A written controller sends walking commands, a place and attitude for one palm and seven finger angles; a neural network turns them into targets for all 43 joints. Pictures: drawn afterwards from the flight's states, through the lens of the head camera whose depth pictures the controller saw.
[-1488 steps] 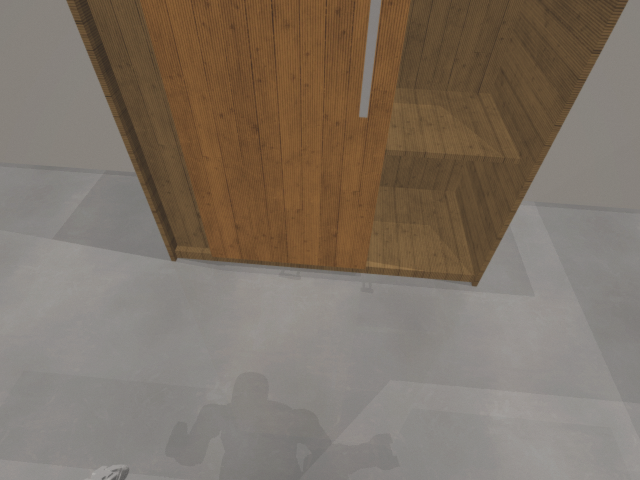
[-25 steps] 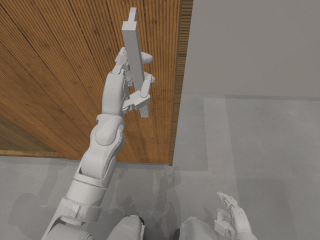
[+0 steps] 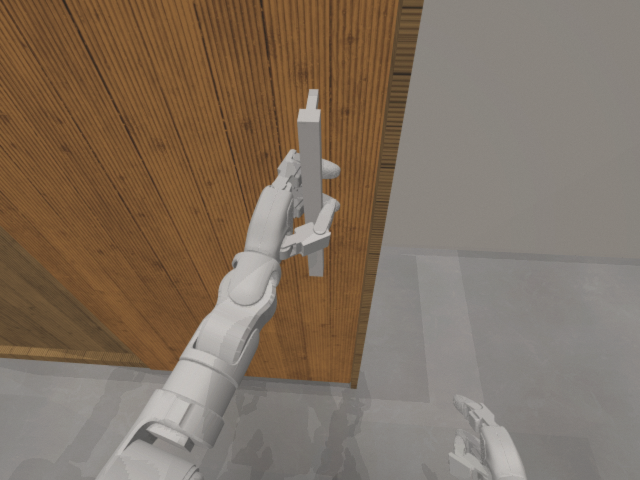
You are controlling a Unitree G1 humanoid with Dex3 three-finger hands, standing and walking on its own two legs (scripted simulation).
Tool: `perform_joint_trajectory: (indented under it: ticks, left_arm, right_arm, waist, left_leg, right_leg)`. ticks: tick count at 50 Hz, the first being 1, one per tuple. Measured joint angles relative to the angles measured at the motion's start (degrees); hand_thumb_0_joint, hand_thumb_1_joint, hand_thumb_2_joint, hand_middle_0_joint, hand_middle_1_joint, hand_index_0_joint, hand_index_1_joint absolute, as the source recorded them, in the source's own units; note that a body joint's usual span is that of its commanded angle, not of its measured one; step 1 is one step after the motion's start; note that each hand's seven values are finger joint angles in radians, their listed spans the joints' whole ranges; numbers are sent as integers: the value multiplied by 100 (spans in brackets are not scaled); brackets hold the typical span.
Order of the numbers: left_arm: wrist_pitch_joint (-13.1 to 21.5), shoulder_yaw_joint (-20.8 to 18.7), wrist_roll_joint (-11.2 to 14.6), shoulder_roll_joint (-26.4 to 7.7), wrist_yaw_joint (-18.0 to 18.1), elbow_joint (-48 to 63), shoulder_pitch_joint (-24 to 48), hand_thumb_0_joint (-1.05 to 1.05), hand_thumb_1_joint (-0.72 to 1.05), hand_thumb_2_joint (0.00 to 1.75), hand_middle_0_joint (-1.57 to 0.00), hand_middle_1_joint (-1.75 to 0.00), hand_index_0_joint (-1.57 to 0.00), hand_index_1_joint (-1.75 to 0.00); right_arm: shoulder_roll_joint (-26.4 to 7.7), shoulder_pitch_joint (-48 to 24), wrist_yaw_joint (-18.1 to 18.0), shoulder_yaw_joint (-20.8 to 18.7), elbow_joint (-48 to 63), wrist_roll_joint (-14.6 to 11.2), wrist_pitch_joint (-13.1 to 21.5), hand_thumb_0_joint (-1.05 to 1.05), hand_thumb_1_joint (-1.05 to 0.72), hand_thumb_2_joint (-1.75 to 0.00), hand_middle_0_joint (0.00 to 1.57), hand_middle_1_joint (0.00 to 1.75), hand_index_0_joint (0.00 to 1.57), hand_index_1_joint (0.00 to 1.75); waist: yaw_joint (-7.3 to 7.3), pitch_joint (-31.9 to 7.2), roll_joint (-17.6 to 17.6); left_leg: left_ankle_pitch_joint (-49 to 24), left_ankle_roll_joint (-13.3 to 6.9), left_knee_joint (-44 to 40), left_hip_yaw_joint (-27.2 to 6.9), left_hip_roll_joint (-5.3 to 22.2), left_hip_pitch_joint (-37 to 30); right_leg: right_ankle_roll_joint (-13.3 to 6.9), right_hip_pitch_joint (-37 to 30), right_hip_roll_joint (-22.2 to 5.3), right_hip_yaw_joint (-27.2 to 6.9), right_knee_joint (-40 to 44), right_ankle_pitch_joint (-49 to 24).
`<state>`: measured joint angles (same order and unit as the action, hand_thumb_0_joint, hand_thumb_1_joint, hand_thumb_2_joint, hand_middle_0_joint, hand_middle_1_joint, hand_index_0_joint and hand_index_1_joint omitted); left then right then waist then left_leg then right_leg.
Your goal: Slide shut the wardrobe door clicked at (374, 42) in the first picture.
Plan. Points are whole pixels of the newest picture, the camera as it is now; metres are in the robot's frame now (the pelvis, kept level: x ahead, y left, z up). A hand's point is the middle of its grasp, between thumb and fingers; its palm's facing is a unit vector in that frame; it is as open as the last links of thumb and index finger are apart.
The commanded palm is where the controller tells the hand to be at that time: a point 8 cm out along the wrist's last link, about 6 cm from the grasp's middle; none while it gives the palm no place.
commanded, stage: stop walking and hold the door there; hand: left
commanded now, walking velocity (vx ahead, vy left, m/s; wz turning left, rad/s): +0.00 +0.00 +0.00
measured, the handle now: (315, 197) +0.43 +0.06 +0.11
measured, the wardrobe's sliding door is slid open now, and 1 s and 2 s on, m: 0.00 0.00 0.00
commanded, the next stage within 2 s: loosen the grip on the handle in 0.02 s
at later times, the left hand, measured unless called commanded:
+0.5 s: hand (311, 230) +0.36 +0.06 +0.13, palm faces -0.06 -0.99 -0.15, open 13.2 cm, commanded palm +0.33 +0.11 +0.13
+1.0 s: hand (295, 224) +0.37 +0.08 +0.12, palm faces -0.09 -0.99 -0.09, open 14.7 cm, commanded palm +0.35 +0.13 +0.13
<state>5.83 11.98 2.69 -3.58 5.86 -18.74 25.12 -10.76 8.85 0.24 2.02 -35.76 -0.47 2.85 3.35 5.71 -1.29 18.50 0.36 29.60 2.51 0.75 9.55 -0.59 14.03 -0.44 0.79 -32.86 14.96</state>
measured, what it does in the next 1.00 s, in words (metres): shifts its weight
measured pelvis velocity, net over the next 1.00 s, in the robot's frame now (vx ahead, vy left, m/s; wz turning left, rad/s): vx -0.07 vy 0.00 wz -0.10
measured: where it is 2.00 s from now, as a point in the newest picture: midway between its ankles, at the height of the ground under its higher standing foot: outside the picture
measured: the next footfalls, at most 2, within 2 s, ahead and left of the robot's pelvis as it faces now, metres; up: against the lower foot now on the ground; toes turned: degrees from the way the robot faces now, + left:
none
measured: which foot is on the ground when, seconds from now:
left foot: down 0.00-1.00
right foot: down 0.00-1.00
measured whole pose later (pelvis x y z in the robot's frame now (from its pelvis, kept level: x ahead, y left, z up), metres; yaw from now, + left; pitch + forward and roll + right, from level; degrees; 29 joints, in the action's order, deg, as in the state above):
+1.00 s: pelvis -0.07 +0.00 -0.01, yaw -6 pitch +4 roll +1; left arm 15.2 -7.5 4.2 -13.8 0.4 -46.3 37.9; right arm -14.7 17.9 -1.2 2.2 -37.2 -1.7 9.5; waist -4.5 -2.0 0.6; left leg 15.9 -1.1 36.9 1.0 -0.9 25.2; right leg -0.9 29.2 2.2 -2.6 -34.8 9.6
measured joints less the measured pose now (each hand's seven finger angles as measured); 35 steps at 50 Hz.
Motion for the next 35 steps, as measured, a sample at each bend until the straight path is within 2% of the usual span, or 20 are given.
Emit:
perform_joint_trajectory:
  ticks: [3,6,8,10,12,14,17,19,22,25,27,30,33,35]
  left_arm:
    - [43,-93,30,7,14,-20,-97,0,73,79,-36,-131,-16,-138]
    - [37,-167,52,34,37,-81,-92,0,73,80,-35,-130,-15,-138]
    - [84,-414,-194,-166,-343,-332,197,-1,67,79,-36,-129,-16,-139]
    - [-42,-596,-258,-454,-647,-857,642,-4,56,76,-37,-130,-21,-139]
    - [-124,-909,-58,-439,-822,-1120,778,-5,47,73,-41,-132,-26,-139]
    - [-157,-1304,233,-338,-865,-1168,671,-4,40,69,-43,-134,-31,-139]
    - [5,-1536,289,-265,-594,-1459,640,-3,25,61,-38,-130,-30,-136]
    - [237,-1595,140,-314,-423,-1802,811,-2,11,54,-35,-127,-25,-133]
    - [641,-1583,-44,-513,-340,-2303,1142,-1,-11,43,-34,-126,-20,-130]
    - [942,-1502,-95,-778,-430,-2755,1483,-1,-28,34,-34,-126,-18,-128]
    - [1000,-1463,-120,-931,-574,-2959,1637,-1,-36,30,-34,-126,-20,-127]
    - [947,-1590,51,-1104,-731,-3048,1562,-1,-45,25,-33,-124,-22,-125]
    - [938,-1697,319,-1098,-814,-3334,1628,-1,-50,23,-31,-122,-23,-122]
    - [958,-1807,366,-1059,-798,-3416,1699,-1,-52,22,-30,-120,-24,-120]
  right_arm:
    - [38,51,-66,43,-69,-8,-59,1,-91,-90,20,30,20,30]
    - [26,61,-153,26,-163,-17,-103,1,-91,-90,20,30,20,30]
    - [83,-112,-114,-131,-380,77,-11,1,-91,-90,20,30,20,30]
    - [112,-149,-37,-169,-511,18,95,1,-91,-90,20,30,20,30]
    - [23,26,19,-154,-406,-16,191,1,-91,-90,20,30,20,30]
    - [-153,190,57,-183,-291,-9,276,1,-91,-90,20,30,20,30]
    - [-398,390,100,-276,-171,-14,342,1,-91,-90,20,30,20,30]
    - [-489,520,109,-319,-141,-32,362,1,-91,-90,20,30,20,30]
    - [-536,737,88,-313,-169,-76,374,1,-91,-90,20,30,20,30]
    - [-550,937,33,-269,-266,-130,401,1,-91,-90,20,30,20,30]
    - [-548,1055,9,-246,-346,-160,423,1,-91,-90,20,30,20,30]
    - [-539,1192,-57,-219,-435,-214,430,1,-91,-90,20,30,20,30]
    - [-507,1267,-103,-147,-539,-246,507,2,-91,-90,20,30,20,30]
    - [-473,1267,-91,-108,-550,-229,558,2,-91,-90,20,30,20,30]
  waist:
    - [-22,-109,-170]
    - [-85,-179,-229]
    - [-94,-69,-155]
    - [-182,-263,117]
    - [-291,-501,272]
    - [-395,-641,243]
    - [-547,-722,128]
    - [-652,-730,129]
    - [-735,-689,228]
    - [-746,-632,277]
    - [-750,-648,268]
    - [-790,-752,186]
    - [-831,-815,135]
    - [-855,-827,145]
  left_leg:
    - [71,70,117,-47,115,98]
    - [-11,95,184,-31,127,232]
    - [-344,20,266,137,186,310]
    - [-444,-25,158,147,96,520]
    - [-430,38,-72,111,64,624]
    - [-371,137,-178,100,88,642]
    - [-411,127,-32,96,110,740]
    - [-422,107,113,70,113,887]
    - [-417,37,299,25,106,1145]
    - [-328,-23,471,-131,32,1405]
    - [-276,-41,546,-207,-15,1551]
    - [-276,-59,540,-254,-69,1579]
    - [-41,-111,572,-299,-97,1574]
    - [-26,-137,556,-318,-106,1595]
  right_leg:
    - [-59,-41,109,57,141,197]
    - [-94,20,95,119,157,166]
    - [-98,42,126,79,218,71]
    - [-127,383,59,14,105,-12]
    - [-150,618,36,34,73,-64]
    - [-174,696,59,46,69,-91]
    - [-181,742,76,51,32,-166]
    - [-188,864,73,76,-76,-185]
    - [-219,1100,78,99,-218,-231]
    - [-241,1320,131,73,-253,-341]
    - [-244,1460,178,18,-252,-416]
    - [-236,1515,269,-129,-177,-522]
    - [-191,1493,328,-209,-100,-427]
    - [-173,1512,355,-243,-54,-391]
